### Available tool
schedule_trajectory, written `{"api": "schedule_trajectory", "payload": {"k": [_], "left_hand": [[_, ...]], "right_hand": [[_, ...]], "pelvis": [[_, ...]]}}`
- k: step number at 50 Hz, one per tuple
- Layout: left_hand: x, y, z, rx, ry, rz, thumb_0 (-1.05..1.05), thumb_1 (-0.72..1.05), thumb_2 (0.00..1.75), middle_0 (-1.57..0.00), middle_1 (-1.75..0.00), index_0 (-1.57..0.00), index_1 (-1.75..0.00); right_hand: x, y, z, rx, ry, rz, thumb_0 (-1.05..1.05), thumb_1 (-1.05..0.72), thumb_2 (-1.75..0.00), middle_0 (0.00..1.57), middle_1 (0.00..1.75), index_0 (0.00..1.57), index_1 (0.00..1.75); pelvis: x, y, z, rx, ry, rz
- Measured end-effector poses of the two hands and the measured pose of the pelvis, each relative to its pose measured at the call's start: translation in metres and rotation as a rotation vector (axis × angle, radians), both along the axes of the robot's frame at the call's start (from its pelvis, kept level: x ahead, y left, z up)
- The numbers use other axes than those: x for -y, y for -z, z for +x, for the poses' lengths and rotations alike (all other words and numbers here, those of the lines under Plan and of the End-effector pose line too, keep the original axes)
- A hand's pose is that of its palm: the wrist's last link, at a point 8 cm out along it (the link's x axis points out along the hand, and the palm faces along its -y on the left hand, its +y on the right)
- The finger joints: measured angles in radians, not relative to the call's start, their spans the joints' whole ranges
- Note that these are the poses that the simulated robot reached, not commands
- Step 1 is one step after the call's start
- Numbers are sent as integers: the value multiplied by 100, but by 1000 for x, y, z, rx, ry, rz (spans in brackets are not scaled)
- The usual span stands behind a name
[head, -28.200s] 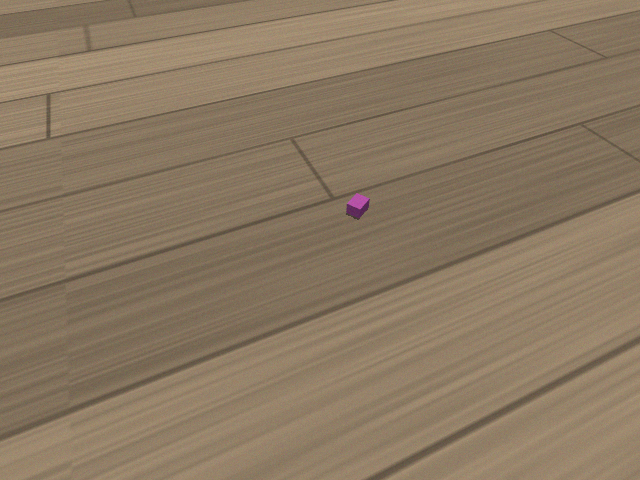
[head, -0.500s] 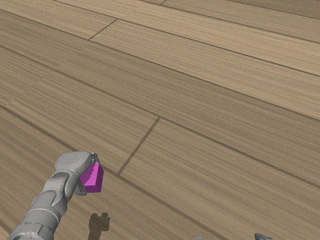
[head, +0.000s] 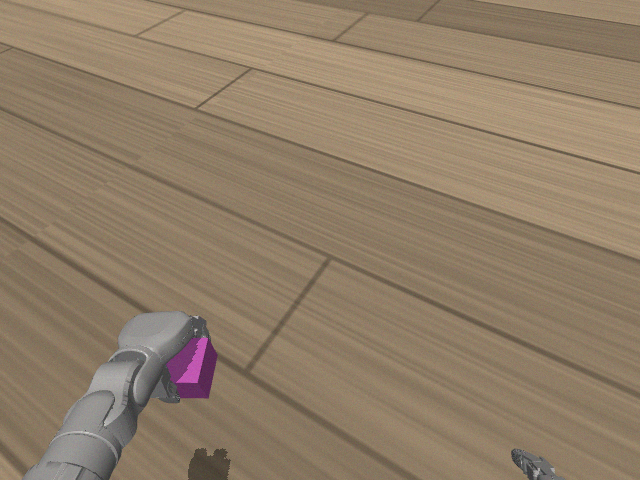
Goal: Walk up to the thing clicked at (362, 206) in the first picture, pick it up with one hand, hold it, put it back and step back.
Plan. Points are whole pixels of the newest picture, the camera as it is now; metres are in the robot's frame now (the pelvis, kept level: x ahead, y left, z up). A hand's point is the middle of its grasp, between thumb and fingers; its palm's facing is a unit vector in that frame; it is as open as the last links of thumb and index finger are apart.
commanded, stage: hold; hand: left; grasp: from above
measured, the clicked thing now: (179, 367) +0.31 +0.23 -0.08
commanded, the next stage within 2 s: crouch in 1.40 s
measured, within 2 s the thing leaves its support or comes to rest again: neither
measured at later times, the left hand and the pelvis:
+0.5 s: hand (164, 378) +0.27 +0.22 -0.02, palm faces -0.46 -0.04 -0.89, open 9.3 cm; pelvis -0.02 +0.00 +0.01, yaw +0 degrees
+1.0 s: hand (158, 372) +0.27 +0.22 -0.01, palm faces -0.45 -0.04 -0.89, open 9.3 cm; pelvis -0.01 +0.00 +0.02, yaw +0 degrees
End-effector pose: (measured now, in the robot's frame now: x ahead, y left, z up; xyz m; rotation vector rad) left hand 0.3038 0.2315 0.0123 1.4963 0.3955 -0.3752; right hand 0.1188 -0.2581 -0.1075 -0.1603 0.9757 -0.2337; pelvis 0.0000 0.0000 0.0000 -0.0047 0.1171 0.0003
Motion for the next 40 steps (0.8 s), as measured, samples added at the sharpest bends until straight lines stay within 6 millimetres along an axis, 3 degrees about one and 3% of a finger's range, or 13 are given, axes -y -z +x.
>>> {"api": "schedule_trajectory", "payload": {"k": [22,40], "left_hand": [[8,-19,-24,16,7,-8,-3,15,33,-70,-44,-77,-38],[8,-32,-28,27,12,-10,-3,15,33,-71,-44,-77,-38]], "right_hand": [[-1,-9,2,53,-19,12,1,-90,-89,20,29,20,30],[-6,-18,8,82,-24,20,1,-91,-90,20,29,20,30]], "pelvis": [[4,-6,-14,51,4,10],[3,-13,-16,82,8,11]]}}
